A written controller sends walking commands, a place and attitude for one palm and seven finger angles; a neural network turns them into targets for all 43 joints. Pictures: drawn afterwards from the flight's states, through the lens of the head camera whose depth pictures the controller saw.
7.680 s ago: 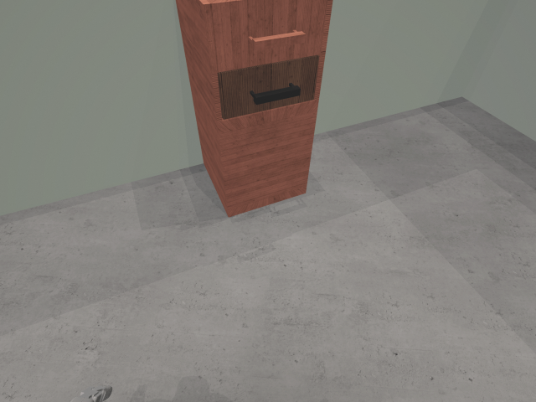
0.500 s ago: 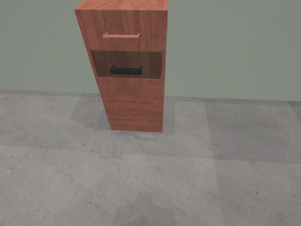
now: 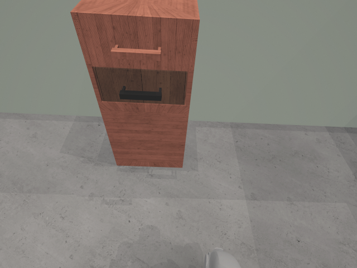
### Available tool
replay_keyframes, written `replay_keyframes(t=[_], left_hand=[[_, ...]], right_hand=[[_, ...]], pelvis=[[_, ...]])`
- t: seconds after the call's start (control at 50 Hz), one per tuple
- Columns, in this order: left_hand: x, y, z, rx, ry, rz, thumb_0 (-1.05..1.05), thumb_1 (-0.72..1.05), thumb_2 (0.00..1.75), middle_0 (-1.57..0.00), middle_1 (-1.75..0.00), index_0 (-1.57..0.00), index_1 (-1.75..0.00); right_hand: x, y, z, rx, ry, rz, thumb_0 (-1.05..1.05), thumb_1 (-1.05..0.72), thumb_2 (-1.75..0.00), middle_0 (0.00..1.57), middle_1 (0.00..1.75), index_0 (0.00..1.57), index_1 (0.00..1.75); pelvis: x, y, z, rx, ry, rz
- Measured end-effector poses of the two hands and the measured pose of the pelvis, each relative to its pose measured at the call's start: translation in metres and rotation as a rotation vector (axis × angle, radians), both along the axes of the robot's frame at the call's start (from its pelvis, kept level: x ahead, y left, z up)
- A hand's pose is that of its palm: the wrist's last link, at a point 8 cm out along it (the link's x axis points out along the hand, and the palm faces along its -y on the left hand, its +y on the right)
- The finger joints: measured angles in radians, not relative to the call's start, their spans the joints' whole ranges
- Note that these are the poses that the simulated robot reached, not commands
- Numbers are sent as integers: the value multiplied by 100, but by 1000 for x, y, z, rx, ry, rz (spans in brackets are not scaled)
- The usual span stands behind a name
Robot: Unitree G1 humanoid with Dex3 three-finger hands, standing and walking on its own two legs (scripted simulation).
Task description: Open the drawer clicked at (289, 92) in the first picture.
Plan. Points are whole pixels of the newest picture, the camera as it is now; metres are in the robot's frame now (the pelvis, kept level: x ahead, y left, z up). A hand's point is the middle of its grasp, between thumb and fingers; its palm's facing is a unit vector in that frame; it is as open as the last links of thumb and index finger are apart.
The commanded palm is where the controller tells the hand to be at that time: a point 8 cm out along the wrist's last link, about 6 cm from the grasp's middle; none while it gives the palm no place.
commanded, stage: take the last steps up to it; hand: left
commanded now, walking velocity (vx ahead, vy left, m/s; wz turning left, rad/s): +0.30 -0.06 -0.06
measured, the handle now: (141, 92) +0.80 +0.19 -0.12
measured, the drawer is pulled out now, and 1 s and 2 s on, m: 0.00 0.00 0.00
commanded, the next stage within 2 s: come to a stop and stand still in 0.54 s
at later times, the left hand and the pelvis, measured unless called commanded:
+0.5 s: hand (123, 257) +0.18 +0.15 -0.18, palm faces +0.07 -0.98 -0.17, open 7.3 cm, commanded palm none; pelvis +0.17 -0.03 +0.00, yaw +0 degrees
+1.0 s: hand (133, 206) +0.32 +0.14 -0.17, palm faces +0.01 -0.96 -0.27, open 7.3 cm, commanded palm none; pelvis +0.27 -0.05 -0.01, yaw -2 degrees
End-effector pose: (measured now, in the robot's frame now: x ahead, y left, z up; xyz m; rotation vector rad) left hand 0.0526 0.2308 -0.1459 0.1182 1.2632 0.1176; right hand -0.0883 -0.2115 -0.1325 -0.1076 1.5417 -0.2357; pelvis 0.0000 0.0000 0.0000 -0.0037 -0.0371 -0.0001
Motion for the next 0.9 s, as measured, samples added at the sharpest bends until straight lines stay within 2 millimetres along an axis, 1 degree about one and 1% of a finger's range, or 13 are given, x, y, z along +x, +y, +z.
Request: replay_keyframes(t=[0.1, 0.14, 0.18, 0.22, 0.28, 0.34, 0.4, 0.48, 0.58, 0.66, 0.74, 0.84, 0.9], left_hand=[[98, -22, 1, 22, -102, -90, 0, 91, 90, -20, -30, -19, -30], [130, -31, -2, 34, -160, -103, 0, 91, 90, -20, -30, -20, -30], [147, -39, -3, 41, -197, -92, 0, 91, 90, -20, -30, -20, -30], [151, -44, -1, 38, -190, -72, 0, 91, 90, -20, -30, -20, -30], [144, -50, 2, 35, -131, -46, 0, 91, 90, -20, -30, -20, -30], [136, -43, 6, 58, -79, -12, -1, 94, 90, -20, -30, -20, -30], [129, -39, 6, 52, -20, 1, -1, 94, 90, -20, -30, -20, -30], [121, -35, -1, 19, 44, 41, -1, 93, 90, -20, -30, -20, -30], [117, -26, -18, -31, 130, 95, 0, 92, 90, -20, -30, -20, -30], [131, -22, -14, -42, 190, 70, 0, 91, 90, -20, -30, -20, -30], [167, -19, -4, -27, 165, 57, 0, 91, 90, -20, -30, -20, -30], [211, -23, 0, 11, 119, 43, 0, 91, 90, -20, -30, -20, -30], [233, -26, 3, 48, 101, 26, 0, 92, 90, -20, -30, -20, -30]], right_hand=[[-8, 1, -10, 46, 124, -79, 0, -91, -90, 21, 30, 20, 30], [-1, -4, -18, 65, 163, -99, 0, -91, -90, 21, 30, 20, 30], [18, -13, -24, 73, 166, -105, 0, -91, -90, 21, 30, 20, 30], [49, -24, -26, 66, 121, -92, 1, -91, -90, 21, 30, 20, 30], [112, -41, -25, 46, 4, -51, 1, -91, -90, 20, 30, 20, 30], [178, -51, -19, 26, -127, -10, 1, -91, -90, 20, 30, 20, 30], [235, -54, -11, 15, -233, 25, 0, -91, -90, 20, 30, 20, 30], [293, -55, -1, -20, -299, 79, 1, -94, -90, 20, 30, 20, 30], [346, -38, 1, -44, -340, 138, 0, -93, -90, 20, 30, 20, 30], [359, -25, 5, -50, -340, 112, 0, -94, -90, 20, 30, 20, 30], [353, -21, 6, -45, -263, 99, 0, -95, -90, 20, 30, 20, 30], [345, -18, -3, 2, -159, 72, 0, -93, -90, 21, 30, 20, 30], [344, -24, -12, 30, -128, 39, 0, -93, -90, 21, 30, 20, 30]], pelvis=[[43, -16, -12, -4, 0, -15], [64, -27, -22, 7, -3, -15], [77, -35, -25, 5, -12, -17], [89, -40, -22, -5, -22, -10], [107, -43, -13, -12, -20, -7], [124, -44, -5, -17, -9, -4], [141, -41, -1, -22, 4, -3], [166, -32, 0, -31, 13, -3], [201, -14, -8, -33, 13, 3], [223, -5, -3, -17, 10, -17], [240, -5, 5, -11, 11, -11], [255, -16, 6, 5, 6, -6], [261, -28, 2, 17, 3, -13]])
